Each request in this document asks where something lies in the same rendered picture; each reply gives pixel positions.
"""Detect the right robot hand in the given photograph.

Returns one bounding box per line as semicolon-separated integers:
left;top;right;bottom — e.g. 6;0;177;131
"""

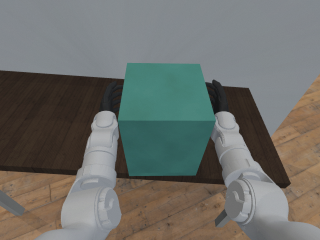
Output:
205;79;229;115

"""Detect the carton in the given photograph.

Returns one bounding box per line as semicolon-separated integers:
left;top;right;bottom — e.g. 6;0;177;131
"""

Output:
117;63;216;176

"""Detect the robot right upper arm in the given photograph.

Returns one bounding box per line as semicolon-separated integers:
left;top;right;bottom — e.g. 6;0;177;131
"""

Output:
224;178;320;240

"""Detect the left robot forearm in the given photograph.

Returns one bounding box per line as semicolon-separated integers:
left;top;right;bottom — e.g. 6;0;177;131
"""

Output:
61;111;119;227

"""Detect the left robot hand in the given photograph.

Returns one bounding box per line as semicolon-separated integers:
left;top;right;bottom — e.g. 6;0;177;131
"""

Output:
99;81;124;113

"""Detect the right robot forearm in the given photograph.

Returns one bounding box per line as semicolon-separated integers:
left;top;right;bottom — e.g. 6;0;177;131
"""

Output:
210;111;289;214

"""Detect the robot left upper arm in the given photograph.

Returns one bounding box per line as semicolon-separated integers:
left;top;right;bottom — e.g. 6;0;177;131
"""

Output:
34;186;122;240

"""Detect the table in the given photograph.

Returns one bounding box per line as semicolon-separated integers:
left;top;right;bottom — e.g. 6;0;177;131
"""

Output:
0;70;291;228

